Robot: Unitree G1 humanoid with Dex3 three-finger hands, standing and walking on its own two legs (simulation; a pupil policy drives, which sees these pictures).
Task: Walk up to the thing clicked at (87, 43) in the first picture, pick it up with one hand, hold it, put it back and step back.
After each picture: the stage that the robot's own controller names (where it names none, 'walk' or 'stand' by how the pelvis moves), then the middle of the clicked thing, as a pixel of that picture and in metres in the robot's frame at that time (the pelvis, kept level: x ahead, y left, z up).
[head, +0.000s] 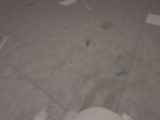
stand; (87, 43) +1.64 +0.10 -0.72
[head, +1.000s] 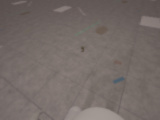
walk; (82, 49) +1.49 +0.29 -0.72
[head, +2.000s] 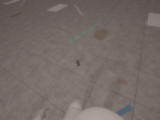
walk; (77, 63) +0.97 +0.31 -0.72
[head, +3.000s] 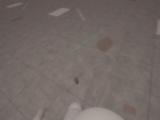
walk; (76, 80) +0.63 +0.27 -0.72
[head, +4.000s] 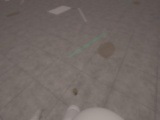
walk; (75, 91) +0.44 +0.21 -0.71
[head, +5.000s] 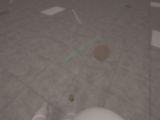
stand; (71, 98) +0.36 +0.19 -0.72
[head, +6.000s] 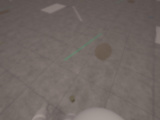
stand; (72, 98) +0.33 +0.19 -0.72
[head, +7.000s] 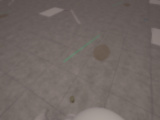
stand; (72, 99) +0.34 +0.20 -0.72
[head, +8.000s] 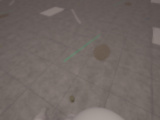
stand; (72, 99) +0.35 +0.21 -0.73
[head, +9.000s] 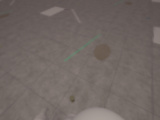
stand; (72, 98) +0.34 +0.21 -0.73
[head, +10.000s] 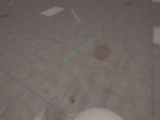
go down; (72, 99) +0.34 +0.21 -0.73
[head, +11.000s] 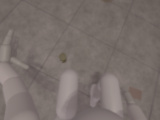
go down; (63, 58) +0.44 +0.22 -0.33
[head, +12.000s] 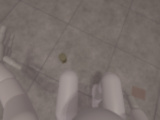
approach; (62, 58) +0.43 +0.22 -0.31
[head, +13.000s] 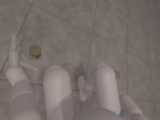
close in; (35, 52) +0.43 +0.26 -0.23
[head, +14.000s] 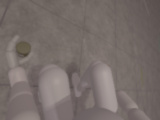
close; (23, 50) +0.42 +0.27 -0.23
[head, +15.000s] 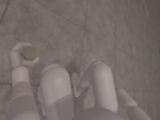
lift; (29, 54) +0.39 +0.25 -0.23
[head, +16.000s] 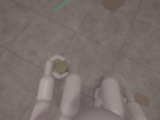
lift; (62, 68) +0.32 +0.20 -0.05
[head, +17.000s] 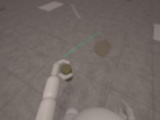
hold; (67, 73) +0.32 +0.17 +0.03
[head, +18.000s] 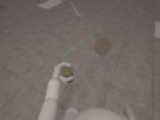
hold; (68, 75) +0.31 +0.16 +0.01
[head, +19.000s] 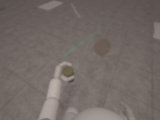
crouch; (69, 74) +0.32 +0.16 +0.01
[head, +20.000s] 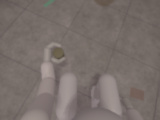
crouch; (59, 55) +0.42 +0.20 -0.09
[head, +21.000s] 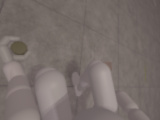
lower; (20, 50) +0.42 +0.27 -0.23
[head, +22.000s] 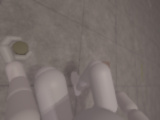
lower; (21, 50) +0.42 +0.27 -0.23
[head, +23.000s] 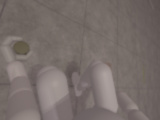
lower; (22, 50) +0.42 +0.27 -0.23
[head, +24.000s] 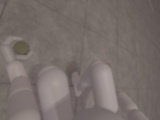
lower; (22, 50) +0.42 +0.27 -0.23
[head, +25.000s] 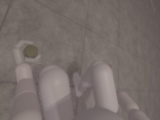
loosen; (31, 53) +0.41 +0.24 -0.23
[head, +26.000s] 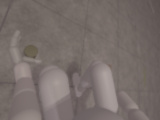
withdraw; (30, 53) +0.41 +0.24 -0.23
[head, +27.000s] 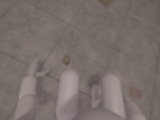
walk; (66, 60) +0.42 +0.20 -0.30
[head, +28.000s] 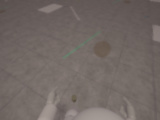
stand; (74, 98) +0.35 +0.15 -0.65
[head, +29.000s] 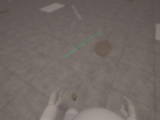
stand; (73, 97) +0.35 +0.17 -0.67
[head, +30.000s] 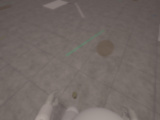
stand; (74, 95) +0.36 +0.16 -0.68
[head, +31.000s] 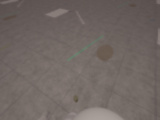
walk; (75, 98) +0.37 +0.17 -0.72
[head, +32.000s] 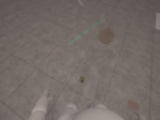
walk; (81, 79) +0.52 +0.05 -0.69
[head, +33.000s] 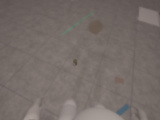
walk; (75, 62) +0.79 +0.20 -0.70
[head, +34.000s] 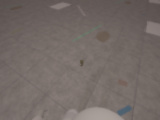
stand; (81, 63) +1.00 +0.17 -0.71
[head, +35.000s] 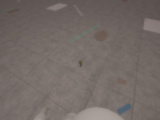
stand; (80, 63) +1.00 +0.18 -0.73
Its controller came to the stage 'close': yes
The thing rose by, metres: 0.72
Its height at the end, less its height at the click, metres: +0.00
